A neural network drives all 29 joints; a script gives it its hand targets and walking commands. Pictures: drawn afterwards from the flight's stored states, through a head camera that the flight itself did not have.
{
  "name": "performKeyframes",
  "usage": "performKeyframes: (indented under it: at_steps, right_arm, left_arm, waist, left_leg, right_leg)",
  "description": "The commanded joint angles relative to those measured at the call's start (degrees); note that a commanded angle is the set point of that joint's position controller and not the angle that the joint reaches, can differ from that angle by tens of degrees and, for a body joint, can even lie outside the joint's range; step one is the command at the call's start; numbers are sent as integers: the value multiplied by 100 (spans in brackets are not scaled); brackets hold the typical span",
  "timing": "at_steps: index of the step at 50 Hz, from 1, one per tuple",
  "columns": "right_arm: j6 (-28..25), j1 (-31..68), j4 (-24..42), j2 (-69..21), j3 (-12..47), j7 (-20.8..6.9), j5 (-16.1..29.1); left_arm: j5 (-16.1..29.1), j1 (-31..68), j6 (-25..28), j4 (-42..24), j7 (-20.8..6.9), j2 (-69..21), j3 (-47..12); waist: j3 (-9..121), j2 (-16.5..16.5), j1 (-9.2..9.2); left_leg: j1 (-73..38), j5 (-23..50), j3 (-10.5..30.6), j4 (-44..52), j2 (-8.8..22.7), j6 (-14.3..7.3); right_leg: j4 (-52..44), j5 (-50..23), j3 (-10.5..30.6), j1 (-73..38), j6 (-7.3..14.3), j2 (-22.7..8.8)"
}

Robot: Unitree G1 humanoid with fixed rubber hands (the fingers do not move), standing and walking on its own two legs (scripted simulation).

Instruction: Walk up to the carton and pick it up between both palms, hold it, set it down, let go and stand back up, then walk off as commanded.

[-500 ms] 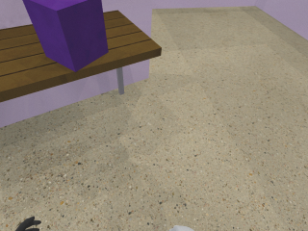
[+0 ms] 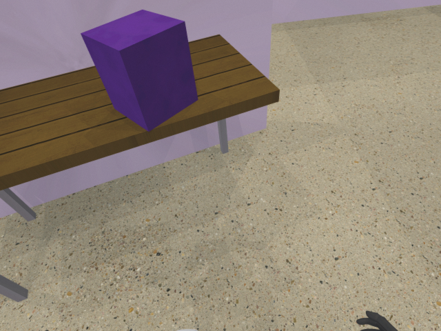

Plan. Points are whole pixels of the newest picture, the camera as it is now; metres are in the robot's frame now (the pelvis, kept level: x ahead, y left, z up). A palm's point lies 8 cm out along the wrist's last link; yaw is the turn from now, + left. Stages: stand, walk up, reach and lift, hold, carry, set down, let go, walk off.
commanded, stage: walk up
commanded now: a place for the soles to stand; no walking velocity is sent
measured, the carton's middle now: (145, 70) +0.83 +0.20 +0.09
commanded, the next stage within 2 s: none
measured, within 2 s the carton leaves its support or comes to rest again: neither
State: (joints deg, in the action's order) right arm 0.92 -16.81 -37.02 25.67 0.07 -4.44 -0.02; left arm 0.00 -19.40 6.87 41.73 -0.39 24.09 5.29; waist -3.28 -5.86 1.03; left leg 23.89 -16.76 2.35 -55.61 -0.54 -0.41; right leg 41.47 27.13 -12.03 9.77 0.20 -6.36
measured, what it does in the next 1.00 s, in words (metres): walks ahead: left foot, then right foot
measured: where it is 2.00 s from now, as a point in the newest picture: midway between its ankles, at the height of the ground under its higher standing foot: outside the picture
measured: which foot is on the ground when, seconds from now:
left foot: up 0.00-0.08, down 0.10-0.74, up 0.76-1.00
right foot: down 0.00-0.12, up 0.14-0.72, down 0.74-1.00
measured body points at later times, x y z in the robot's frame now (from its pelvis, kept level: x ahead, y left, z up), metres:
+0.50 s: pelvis +0.09 +0.06 +0.01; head +0.10 +0.07 +0.46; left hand +0.14 +0.40 -0.09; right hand +0.18 -0.25 -0.07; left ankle +0.06 +0.12 -0.71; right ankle +0.12 -0.06 -0.66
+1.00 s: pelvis +0.15 -0.01 +0.01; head +0.14 -0.08 +0.45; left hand +0.16 +0.33 -0.03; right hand +0.32 -0.28 -0.11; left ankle +0.14 +0.18 -0.64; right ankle +0.18 -0.08 -0.71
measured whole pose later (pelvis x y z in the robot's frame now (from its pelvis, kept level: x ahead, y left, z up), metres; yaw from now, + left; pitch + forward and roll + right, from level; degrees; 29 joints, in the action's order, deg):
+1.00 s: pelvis +0.15 -0.01 +0.01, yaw +14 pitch -7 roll +5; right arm -2.1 -19.1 -37.1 26.8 0.1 -2.9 0.0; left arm 0.0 -18.8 5.6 41.7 -0.4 23.4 4.3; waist -4.7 -2.7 1.0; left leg 24.8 -14.4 6.1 -61.4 -4.3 -2.1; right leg 43.1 22.6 -3.9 13.9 2.8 -5.0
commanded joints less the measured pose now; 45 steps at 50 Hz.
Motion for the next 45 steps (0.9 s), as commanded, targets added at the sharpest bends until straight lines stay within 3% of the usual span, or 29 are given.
performKeyframes:
  at_steps: [1, 2, 3, 4, 5, 6, 8, 10, 12, 13, 14, 15, 17, 19, 20, 21, 25, 30, 32, 33, 34, 35, 36, 38, 39, 40, 43, 44, 45]
  right_arm:
    - [-240, 8, 37, 852, -628, -63, -137]
    - [-274, -515, -138, 892, -700, -43, -175]
    - [-337, -1316, -494, 1075, -850, 29, -221]
    - [-371, -1706, -444, 1423, -962, 147, -243]
    - [-425, -1260, -276, 1792, -959, 256, -248]
    - [-410, -1129, -147, 1590, -891, 265, -122]
    - [-419, -983, -49, 1414, -893, 293, -121]
    - [-467, -1179, -80, 1146, -788, 414, -143]
    - [-553, -1152, -47, 988, -732, 495, -91]
    - [-547, -1193, -62, 987, -722, 527, -92]
    - [-543, -1186, 72, 1040, -727, 528, -51]
    - [-568, -1416, 14, 1016, -684, 554, -56]
    - [-539, -1605, -11, 999, -745, 569, -44]
    - [-578, -1575, 144, 1051, -755, 583, -31]
    - [-588, -1569, 47, 1016, -735, 587, -35]
    - [-589, -1506, 109, 1162, -769, 596, -7]
    - [-615, -1364, 97, 1233, -730, 574, -90]
    - [-640, -1064, 116, 1350, -667, 506, -178]
    - [-605, -761, 114, 1242, -601, 462, -147]
    - [-574, -367, 206, 1152, -593, 418, -162]
    - [-564, -42, 345, 896, -523, 377, -74]
    - [-526, -410, 295, 375, -358, 324, -6]
    - [-448, -344, 245, 804, -388, 363, -72]
    - [-392, -649, 161, 1028, -474, 311, -113]
    - [-390, -654, 59, 1093, -534, 295, -173]
    - [-383, -672, -42, 1253, -617, 238, -142]
    - [-299, -805, -194, 1106, -646, 104, -29]
    - [-253, -762, -280, 903, -627, 84, -1]
    - [-239, -785, -189, 849, -585, 82, -45]
  left_arm:
    - [-143, 391, -115, -803, 105, 2027, 564]
    - [-126, 646, -136, -816, 122, 1905, 401]
    - [-171, 463, -149, -839, 111, 1486, 328]
    - [-197, 192, -197, -857, 57, 870, 152]
    - [-127, -162, -168, -838, 10, 607, 107]
    - [-95, 339, -187, -826, 36, 1230, 171]
    - [-107, 570, -181, -763, 16, 1474, 222]
    - [-27, 299, -249, -659, -1, 1218, 196]
    - [-24, 208, -300, -494, -36, 1004, 111]
    - [2, 176, -338, -513, -40, 1060, 158]
    - [-10, 322, -379, -498, -24, 1059, 187]
    - [-41, 456, -400, -523, -22, 1058, 155]
    - [-65, 558, -423, -576, 3, 1048, 144]
    - [-90, 528, -465, -450, 6, 1114, 160]
    - [-67, 561, -498, -373, 7, 1140, 189]
    - [-108, 363, -487, -448, 19, 1099, 146]
    - [-55, 991, -470, -498, 34, 1177, 194]
    - [-93, 840, -348, -482, -44, 1220, 238]
    - [-79, 500, -201, -385, -23, 1287, 243]
    - [-64, -31, -133, -196, 0, 1211, 296]
    - [-100, -1034, -77, 90, 72, 1385, 417]
    - [-121, -1313, -49, 145, 131, 1736, 495]
    - [-124, -1046, -58, 28, 128, 1754, 532]
    - [-143, -336, -101, -142, 145, 1827, 480]
    - [-171, -27, -97, -207, 140, 1837, 475]
    - [-169, 156, -98, -191, 104, 1523, 411]
    - [-136, 158, -17, -176, 95, 1524, 390]
    - [-147, -24, 20, -218, 85, 1578, 406]
    - [-125, 3, 19, -228, 37, 1532, 483]
  waist:
    - [-55, 1759, -223]
    - [300, 1221, 264]
    - [675, 21, 610]
    - [399, -1256, 749]
    - [530, -1897, 399]
    - [633, -695, 479]
    - [313, -571, 470]
    - [406, -387, 321]
    - [330, -829, 163]
    - [350, -573, 149]
    - [384, -850, 183]
    - [453, -471, 270]
    - [574, -683, 419]
    - [315, -19, 298]
    - [481, 43, 229]
    - [342, -402, 173]
    - [-141, 540, 196]
    - [-71, 476, 31]
    - [289, 628, -107]
    - [98, 511, -529]
    - [626, 1329, -1069]
    - [785, 2371, -982]
    - [717, 1549, -721]
    - [141, 1245, -398]
    - [-319, 1422, -287]
    - [-966, 1482, -138]
    - [-1429, 1299, -95]
    - [-1298, 1379, -177]
    - [-1191, 1565, -164]
  left_leg:
    - [53, -643, -414, 1716, 461, -198]
    - [-1031, -93, -628, 2184, 136, -351]
    - [-2300, -253, -399, 2319, -158, -562]
    - [-2563, -981, 1055, 2939, 332, -736]
    - [-2863, -376, 3462, 3342, 1369, -1109]
    - [-2739, -295, 4521, 3774, 1734, -1308]
    - [-2760, 1623, 3668, 3581, 1530, -1165]
    - [-2688, 4166, 2136, 3023, 952, -155]
    - [-2398, 4253, 1813, 3087, 714, -76]
    - [-2469, 4285, 1861, 3016, 637, 114]
    - [-2455, 4610, 1808, 3177, 488, 528]
    - [-2748, 4606, 1984, 3085, 678, 104]
    - [-3050, 4442, 1683, 3010, 616, 113]
    - [-2827, 4188, 1980, 3376, 647, 527]
    - [-2717, 4020, 1942, 3329, 685, 591]
    - [-2480, 4330, 1944, 3419, 523, 815]
    - [-2335, 2712, 3060, 3372, 1298, -155]
    - [-1804, 1311, 3262, 3242, 1437, -1058]
    - [-1526, 1848, 2688, 2503, 1166, -1013]
    - [-343, 2126, 2065, 1991, 672, -698]
    - [78, 2509, 1147, 387, 43, -400]
    - [1437, -229, 576, -609, -794, -184]
    - [1885, -972, 390, -751, -793, -28]
    - [1994, -1361, 429, -1072, -301, -204]
    - [1939, -1318, 475, -1212, -85, -262]
    - [1576, -827, 457, -1055, 49, -193]
    - [1359, 311, 708, -945, -81, -127]
    - [1296, 483, 526, -829, -141, -65]
    - [1405, 427, 518, -947, -140, 6]
  right_leg:
    - [-975, -3560, 585, -334, 857, -1683]
    - [-241, -3452, 248, 226, 773, -1413]
    - [1383, -2586, 85, 1080, 628, -867]
    - [2770, -1041, 289, 2080, 426, -458]
    - [3296, 584, 541, 3018, 80, 301]
    - [3094, 580, 1023, 3172, 80, 445]
    - [2942, 120, 1149, 3347, 75, 167]
    - [2590, -270, 1338, 2895, 102, -7]
    - [2404, -699, 1294, 2502, 167, -63]
    - [2276, -818, 1238, 2542, 178, 17]
    - [2255, -738, 1184, 2466, 161, 45]
    - [2248, -849, 1215, 2743, 84, 56]
    - [2005, -952, 1060, 3009, 126, 85]
    - [1635, -1153, 1158, 2822, 110, 3]
    - [1706, -1138, 1329, 2604, 132, 24]
    - [1638, -987, 1213, 2500, 88, 109]
    - [1149, -662, 1720, 2854, 118, -154]
    - [532, 28, 1988, 2262, 272, -125]
    - [-410, -69, 2042, 1533, 465, -142]
    - [-1279, -544, 2040, 173, 571, -141]
    - [-2227, -1240, 2070, -1182, 625, -217]
    - [-2069, -1859, 3103, -2188, 472, -1194]
    - [-2186, -1671, 3958, -1920, 936, -1755]
    - [-2557, 543, 4463, -916, 1171, -2093]
    - [-2720, 1374, 4330, -115, 1310, -2107]
    - [-3091, 1659, 3628, 466, 1019, -1541]
    - [-3321, 1223, 2672, 1020, 272, -1120]
    - [-3213, 707, 2561, 773, 221, -1030]
    - [-3207, 443, 2504, 680, 515, -1133]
